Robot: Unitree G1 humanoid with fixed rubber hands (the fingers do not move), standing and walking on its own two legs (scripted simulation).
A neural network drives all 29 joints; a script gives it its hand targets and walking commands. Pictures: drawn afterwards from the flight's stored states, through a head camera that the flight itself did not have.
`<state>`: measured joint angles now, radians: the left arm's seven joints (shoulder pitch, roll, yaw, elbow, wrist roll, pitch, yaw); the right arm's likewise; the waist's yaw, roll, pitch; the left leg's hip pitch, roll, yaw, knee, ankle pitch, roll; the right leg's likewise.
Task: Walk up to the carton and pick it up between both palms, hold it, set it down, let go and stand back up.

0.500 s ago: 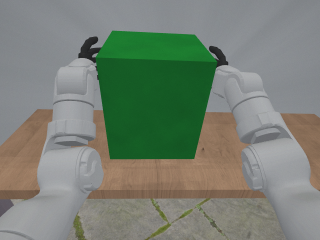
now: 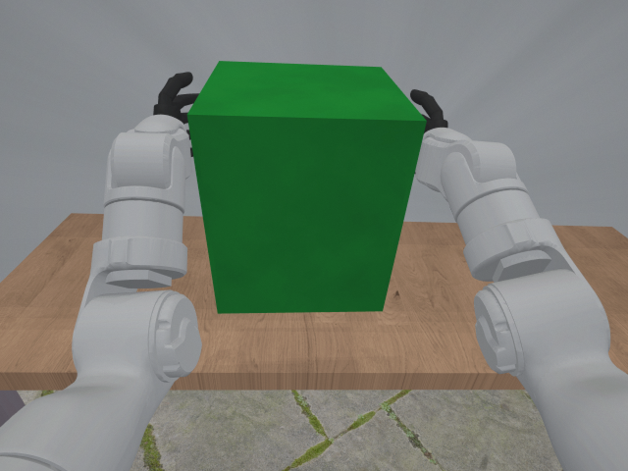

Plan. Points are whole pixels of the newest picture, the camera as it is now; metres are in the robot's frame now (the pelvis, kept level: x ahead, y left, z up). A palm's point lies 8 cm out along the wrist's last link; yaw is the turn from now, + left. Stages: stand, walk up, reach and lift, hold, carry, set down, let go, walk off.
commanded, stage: hold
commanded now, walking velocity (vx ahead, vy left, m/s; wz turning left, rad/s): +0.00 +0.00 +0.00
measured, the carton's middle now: (301, 187) +0.38 +0.01 +0.26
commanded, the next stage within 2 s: none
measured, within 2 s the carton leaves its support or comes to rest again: neither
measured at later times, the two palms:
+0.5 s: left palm (169, 135) +0.37 +0.16 +0.33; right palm (427, 150) +0.37 -0.14 +0.32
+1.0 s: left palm (170, 137) +0.37 +0.16 +0.33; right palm (427, 150) +0.37 -0.14 +0.32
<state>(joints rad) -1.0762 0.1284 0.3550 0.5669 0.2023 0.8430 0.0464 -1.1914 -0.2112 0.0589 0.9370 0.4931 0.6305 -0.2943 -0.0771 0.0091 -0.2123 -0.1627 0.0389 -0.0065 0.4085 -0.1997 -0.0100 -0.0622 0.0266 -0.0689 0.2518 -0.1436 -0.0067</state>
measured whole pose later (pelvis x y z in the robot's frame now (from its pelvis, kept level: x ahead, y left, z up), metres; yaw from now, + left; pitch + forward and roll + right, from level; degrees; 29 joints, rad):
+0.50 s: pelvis +0.00 +0.00 +0.00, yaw +0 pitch -2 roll -2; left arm -1.10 0.13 0.38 0.62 0.20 0.83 0.05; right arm -1.19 -0.20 0.06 0.95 0.47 0.64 -0.29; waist -0.07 0.01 -0.23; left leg -0.17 0.04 -0.01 0.40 -0.19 -0.01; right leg -0.07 0.03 -0.07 0.26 -0.15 -0.01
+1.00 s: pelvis +0.00 +0.00 +0.00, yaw +0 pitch -2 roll -2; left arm -1.09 0.12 0.37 0.61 0.20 0.83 0.05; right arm -1.20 -0.21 0.04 0.97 0.47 0.64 -0.29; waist -0.07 0.01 -0.23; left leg -0.18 0.04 0.00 0.41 -0.20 -0.01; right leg -0.08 0.02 -0.06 0.26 -0.15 0.00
